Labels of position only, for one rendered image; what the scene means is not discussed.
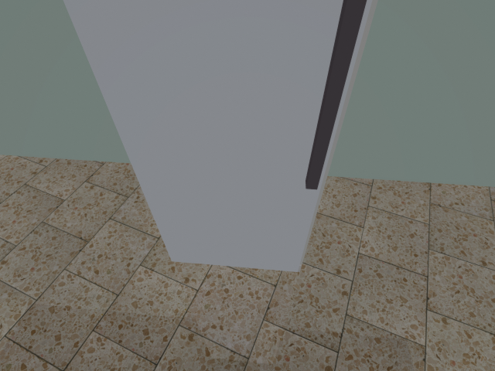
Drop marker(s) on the fridge door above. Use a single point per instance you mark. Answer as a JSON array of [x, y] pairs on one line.
[[217, 103]]

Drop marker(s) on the handle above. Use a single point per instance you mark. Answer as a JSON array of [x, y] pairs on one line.
[[346, 36]]

